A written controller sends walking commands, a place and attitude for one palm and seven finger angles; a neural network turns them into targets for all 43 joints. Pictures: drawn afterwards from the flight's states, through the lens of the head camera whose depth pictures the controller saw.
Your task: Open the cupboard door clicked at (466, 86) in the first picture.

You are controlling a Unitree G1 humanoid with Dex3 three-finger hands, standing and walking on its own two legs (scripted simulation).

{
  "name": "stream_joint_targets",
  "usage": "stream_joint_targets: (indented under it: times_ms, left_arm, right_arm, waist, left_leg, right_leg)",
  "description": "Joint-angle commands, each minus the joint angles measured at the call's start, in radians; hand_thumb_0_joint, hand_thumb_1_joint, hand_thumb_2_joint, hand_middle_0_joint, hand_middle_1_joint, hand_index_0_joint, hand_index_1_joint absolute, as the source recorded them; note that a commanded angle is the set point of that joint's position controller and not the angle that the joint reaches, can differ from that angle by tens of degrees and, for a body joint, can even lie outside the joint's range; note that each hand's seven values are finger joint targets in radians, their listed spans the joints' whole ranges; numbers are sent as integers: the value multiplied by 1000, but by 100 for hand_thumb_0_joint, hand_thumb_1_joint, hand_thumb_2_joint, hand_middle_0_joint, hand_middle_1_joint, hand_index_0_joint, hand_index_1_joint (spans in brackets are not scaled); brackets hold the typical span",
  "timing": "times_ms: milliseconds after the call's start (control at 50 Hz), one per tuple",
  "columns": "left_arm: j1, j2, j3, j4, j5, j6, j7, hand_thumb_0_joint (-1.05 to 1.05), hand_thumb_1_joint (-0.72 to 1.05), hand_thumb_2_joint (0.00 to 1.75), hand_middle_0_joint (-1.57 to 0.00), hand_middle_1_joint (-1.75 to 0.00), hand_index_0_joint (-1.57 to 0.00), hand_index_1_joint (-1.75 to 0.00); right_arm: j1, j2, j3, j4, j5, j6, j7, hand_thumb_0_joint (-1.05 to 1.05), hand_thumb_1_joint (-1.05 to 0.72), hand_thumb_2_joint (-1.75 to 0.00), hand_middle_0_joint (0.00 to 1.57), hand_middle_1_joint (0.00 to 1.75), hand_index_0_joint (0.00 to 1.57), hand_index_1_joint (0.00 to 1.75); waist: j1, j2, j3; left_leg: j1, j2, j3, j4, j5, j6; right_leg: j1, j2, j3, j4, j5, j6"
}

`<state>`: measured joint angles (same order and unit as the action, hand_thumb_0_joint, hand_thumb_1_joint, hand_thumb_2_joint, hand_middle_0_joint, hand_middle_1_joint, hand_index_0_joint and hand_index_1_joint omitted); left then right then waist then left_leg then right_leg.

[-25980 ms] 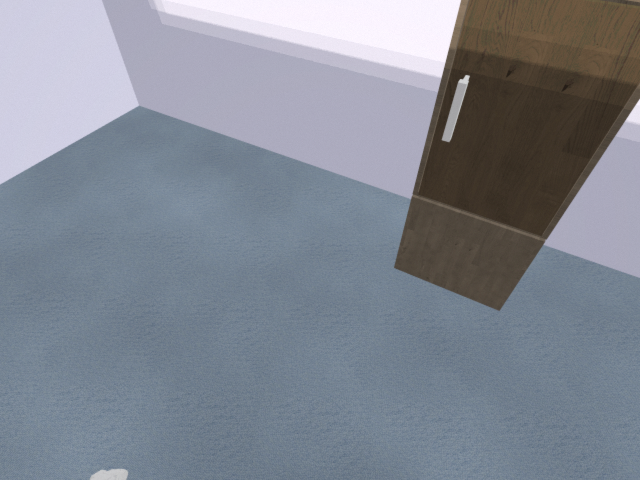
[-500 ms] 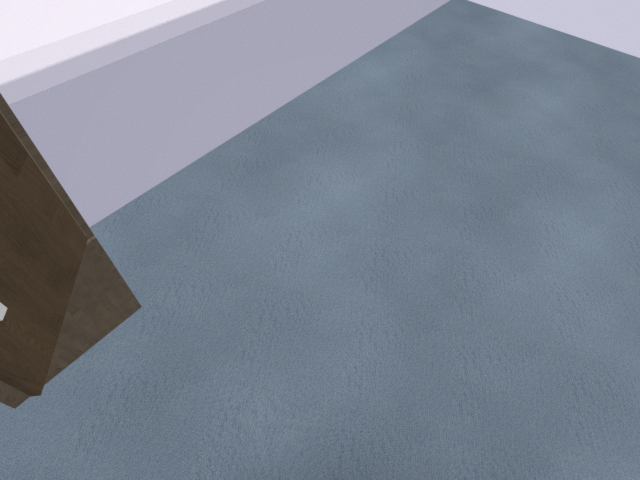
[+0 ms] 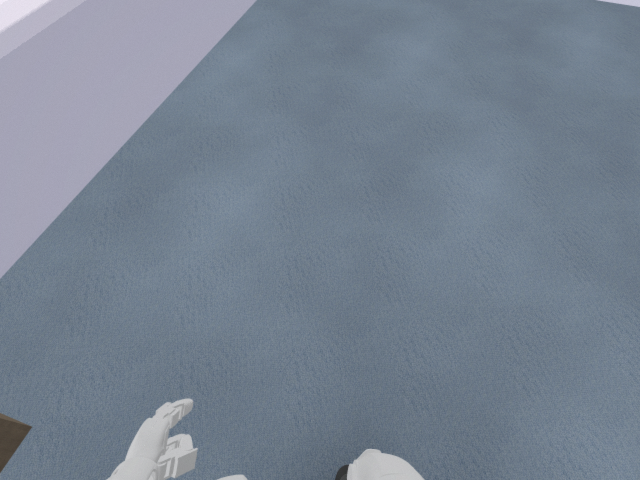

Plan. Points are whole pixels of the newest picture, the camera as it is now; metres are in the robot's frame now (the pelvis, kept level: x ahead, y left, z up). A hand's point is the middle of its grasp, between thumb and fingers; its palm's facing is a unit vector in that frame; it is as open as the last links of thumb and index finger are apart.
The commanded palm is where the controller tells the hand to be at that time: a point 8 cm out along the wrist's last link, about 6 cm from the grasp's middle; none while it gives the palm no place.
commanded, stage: walk to a spot facing it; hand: left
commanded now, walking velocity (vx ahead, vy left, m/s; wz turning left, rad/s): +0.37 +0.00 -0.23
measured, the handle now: out of the picture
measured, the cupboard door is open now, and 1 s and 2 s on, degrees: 46 46 46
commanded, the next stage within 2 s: turn to face it in 1.02 s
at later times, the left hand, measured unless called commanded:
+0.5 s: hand (181, 434) +0.20 +0.20 -0.17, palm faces -0.05 -0.99 -0.15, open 7.4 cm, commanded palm none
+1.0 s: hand (276, 222) +0.56 +0.08 -0.14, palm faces -0.24 -0.95 -0.20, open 7.3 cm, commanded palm none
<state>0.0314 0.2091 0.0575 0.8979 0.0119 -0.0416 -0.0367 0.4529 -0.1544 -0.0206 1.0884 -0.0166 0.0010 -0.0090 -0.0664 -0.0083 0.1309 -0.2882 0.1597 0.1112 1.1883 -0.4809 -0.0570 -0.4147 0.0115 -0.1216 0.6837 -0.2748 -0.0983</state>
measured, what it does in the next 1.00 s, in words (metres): walks ahead: left foot, then right foot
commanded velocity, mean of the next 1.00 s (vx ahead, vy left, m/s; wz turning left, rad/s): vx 0.36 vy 0.00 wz -0.15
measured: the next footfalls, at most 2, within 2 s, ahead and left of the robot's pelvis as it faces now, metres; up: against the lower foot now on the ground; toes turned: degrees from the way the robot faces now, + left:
left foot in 0.40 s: +0.35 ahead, +0.12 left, +0.00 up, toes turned -2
right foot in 0.84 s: +0.44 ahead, -0.17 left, +0.00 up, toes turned -20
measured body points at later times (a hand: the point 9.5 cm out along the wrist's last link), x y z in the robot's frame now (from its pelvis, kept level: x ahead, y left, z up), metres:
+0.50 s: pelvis +0.23 +0.02 +0.01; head +0.25 +0.04 +0.46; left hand +0.20 +0.26 -0.15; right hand +0.34 -0.22 -0.11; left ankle +0.31 +0.12 -0.72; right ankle +0.11 -0.07 -0.63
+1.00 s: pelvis +0.43 -0.07 +0.02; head +0.46 -0.08 +0.47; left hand +0.58 +0.13 -0.12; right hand +0.33 -0.29 -0.13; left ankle +0.46 +0.07 -0.65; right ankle +0.40 -0.16 -0.72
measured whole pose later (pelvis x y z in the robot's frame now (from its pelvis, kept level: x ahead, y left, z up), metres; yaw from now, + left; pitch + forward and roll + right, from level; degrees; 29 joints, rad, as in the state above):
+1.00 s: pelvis +0.43 -0.07 +0.02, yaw -14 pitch +0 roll +0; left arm 0.17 0.18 0.06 1.02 0.02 -0.07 0.00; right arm 0.35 -0.17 -0.05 1.10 -0.03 -0.01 0.00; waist -0.05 0.00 0.05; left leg -0.47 0.13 0.09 1.02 -0.37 -0.04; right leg -0.20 0.00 -0.11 0.45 -0.26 -0.05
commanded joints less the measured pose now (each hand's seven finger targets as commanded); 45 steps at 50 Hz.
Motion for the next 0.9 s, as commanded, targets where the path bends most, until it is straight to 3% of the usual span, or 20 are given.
stream_joint_targets:
  times_ms: [0,60,180,280,300,340,360,380,400,460,520,580,700,740,760,780,800,820,840,880]
  left_arm:
    - [185,134,35,12,3,-12,41,0,90,90,-20,-30,-20,-30]
    - [199,117,35,37,6,-28,34,0,90,90,-20,-30,-20,-30]
    - [316,97,24,103,2,-47,33,0,90,90,-20,-30,-20,-30]
    - [369,113,17,141,5,-45,44,0,90,90,-20,-30,-20,-30]
    - [367,121,18,149,5,-45,46,0,90,90,-20,-30,-20,-30]
    - [323,120,20,137,-3,-45,43,0,90,90,-20,-30,-20,-30]
    - [337,83,18,116,-7,-43,37,0,90,90,-20,-30,-20,-30]
    - [358,54,6,93,-11,-48,27,0,90,90,-20,-30,-20,-30]
    - [302,78,7,66,-2,-44,29,0,90,90,-20,-30,-20,-30]
    - [264,50,21,84,16,-17,12,0,90,90,-20,-30,-20,-30]
    - [309,10,19,97,18,11,1,0,90,90,-20,-30,-20,-30]
    - [249,-8,18,78,19,20,-4,0,90,90,-20,-30,-20,-30]
    - [75,12,11,29,19,11,-12,0,90,90,-20,-30,-20,-30]
    - [84,24,14,39,19,9,-11,0,90,90,-20,-30,-20,-30]
    - [145,48,18,62,19,4,-9,0,90,90,-20,-30,-20,-30]
    - [272,94,29,104,20,-6,-3,0,90,90,-20,-30,-20,-30]
    - [446,198,55,153,26,-18,12,0,90,90,-20,-30,-20,-30]
    - [517,270,68,173,4,-14,21,0,90,90,-20,-30,-20,-30]
    - [466,240,62,164,-1,-13,33,0,90,90,-20,-30,-20,-30]
    - [332,146,34,124,-1,-16,44,0,90,90,-20,-30,-20,-30]
  right_arm:
    - [-98,-95,-39,-130,-10,-42,-6,0,-90,-90,20,30,20,30]
    - [-76,-68,-40,-115,-13,-22,5,0,-90,-90,20,30,20,30]
    - [-312,-78,-43,-198,-9,-36,25,0,-90,-90,20,30,20,30]
    - [-441,-84,-38,-230,-3,-48,34,0,-90,-90,20,30,20,30]
    - [-414,-92,-42,-219,-4,-52,31,0,-90,-90,20,30,20,30]
    - [-199,-140,-53,-146,-13,-62,12,0,-90,-90,20,30,20,30]
    - [-40,-235,-77,-103,-29,-69,1,0,-90,-90,20,30,20,30]
    - [72,-317,-88,-86,-32,-64,-4,0,-90,-90,20,30,20,30]
    - [26,-315,-84,-110,-19,-46,-4,0,-90,-90,20,30,20,30]
    - [-157,-165,-46,-150,-18,-66,-9,0,-90,-90,20,30,20,30]
    - [-165,-156,-45,-130,-12,-81,-11,0,-90,-90,20,30,20,30]
    - [-128,-143,-51,-105,-12,-82,-5,0,-90,-90,20,30,20,30]
    - [-25,-165,-47,-57,-20,-71,1,0,-90,-90,20,30,20,30]
    - [-14,-168,-42,-46,-23,-66,-1,0,-90,-90,20,30,20,30]
    - [-14,-167,-39,-40,-19,-64,-2,0,-90,-90,20,30,20,30]
    - [-18,-153,-35,-42,-9,-66,1,0,-90,-90,20,30,20,30]
    - [-33,-114,-27,-67,6,-72,12,0,-90,-90,20,30,20,30]
    - [-93,-104,-26,-112,7,-74,10,0,-90,-90,20,30,20,30]
    - [-156,-131,-38,-112,4,-73,6,0,-90,-90,20,30,20,30]
    - [-186,-115,-41,-103,-1,-64,4,0,-90,-90,20,30,20,30]
  waist:
    - [62,-66,-147]
    - [30,-83,-149]
    - [83,-77,-100]
    - [102,-96,-61]
    - [80,-63,-83]
    - [-25,-27,-149]
    - [-78,126,-242]
    - [-85,294,-321]
    - [-67,162,-223]
    - [35,167,-57]
    - [86,141,-100]
    - [82,131,-67]
    - [36,114,-48]
    - [52,119,-64]
    - [83,97,-91]
    - [141,22,-157]
    - [211,-205,-268]
    - [227,-298,-267]
    - [212,-213,-220]
    - [135,-117,-129]
  left_leg:
    - [-289,29,-95,25,134,4]
    - [-250,0,-58,-126,195,-7]
    - [-357,-31,-62,-335,285,-1]
    - [-240,-75,-42,-519,259,32]
    - [-159,-99,-23,-579,259,39]
    - [211,-126,-15,-694,337,79]
    - [463,84,-296,-729,291,166]
    - [558,337,-601,-865,274,284]
    - [389,365,-662,-914,108,317]
    - [66,221,-427,-1034,-49,208]
    - [28,152,-210,-1038,131,180]
    - [2,118,-107,-1070,138,175]
    - [98,145,-65,-1026,198,180]
    - [114,137,-39,-949,264,161]
    - [105,111,-4,-851,341,136]
    - [14,57,50,-658,423,104]
    - [-229,-43,147,-348,280,54]
    - [-408,-107,71,-87,-150,37]
    - [-461,-51,-45,15,-82,42]
    - [-425,12,-97,-23,44,28]
  right_leg:
    - [243,-284,369,-434,199,-115]
    - [207,-219,274,-446,250,-104]
    - [369,-222,304,-450,371,-112]
    - [409,-245,313,-406,504,-89]
    - [406,-235,298,-355,568,-77]
    - [227,-161,218,-111,629,-24]
    - [-11,-66,159,149,359,25]
    - [-171,35,84,496,-241,52]
    - [-223,-14,149,611,-273,47]
    - [-234,-98,169,630,-73,61]
    - [-155,-116,134,474,3,79]
    - [-118,-122,88,283,81,89]
    - [-24,-86,24,-18,73,82]
    - [77,-60,-2,-99,70,69]
    - [187,-39,-12,-159,73,55]
    - [409,-59,48,-196,51,19]
    - [680,-286,369,-274,-28,-76]
    - [726,-464,633,-410,39,-165]
    - [641,-445,602,-411,63,-176]
    - [452,-385,412,-421,214,-135]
